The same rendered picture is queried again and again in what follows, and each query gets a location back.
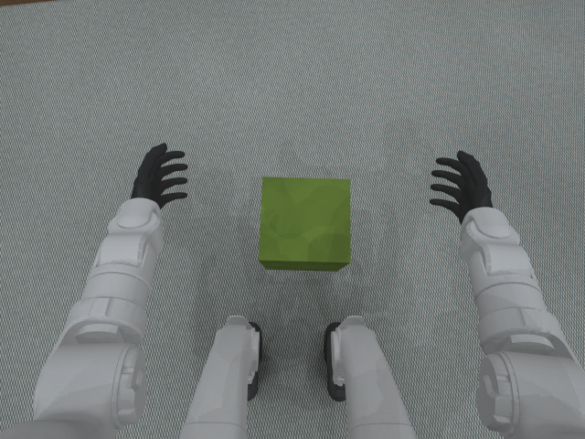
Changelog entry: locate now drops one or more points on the robot left upper arm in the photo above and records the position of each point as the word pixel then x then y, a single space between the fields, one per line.
pixel 88 391

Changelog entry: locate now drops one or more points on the robot left hand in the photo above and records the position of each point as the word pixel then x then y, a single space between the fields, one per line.
pixel 148 183

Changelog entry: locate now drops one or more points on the robot left forearm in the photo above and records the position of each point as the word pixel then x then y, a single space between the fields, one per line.
pixel 112 307

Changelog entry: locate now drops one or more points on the robot right upper arm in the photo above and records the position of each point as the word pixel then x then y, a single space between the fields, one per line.
pixel 531 396

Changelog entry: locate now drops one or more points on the left robot thigh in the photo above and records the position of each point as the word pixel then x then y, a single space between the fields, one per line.
pixel 219 406

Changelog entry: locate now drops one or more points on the robot left foot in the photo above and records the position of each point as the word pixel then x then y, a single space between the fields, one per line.
pixel 253 388

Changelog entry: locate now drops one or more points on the carton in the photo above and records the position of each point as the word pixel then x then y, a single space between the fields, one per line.
pixel 305 224

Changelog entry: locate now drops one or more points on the robot right forearm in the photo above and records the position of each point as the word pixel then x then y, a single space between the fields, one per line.
pixel 513 315

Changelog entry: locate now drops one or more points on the robot right hand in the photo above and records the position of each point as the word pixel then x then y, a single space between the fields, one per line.
pixel 473 191

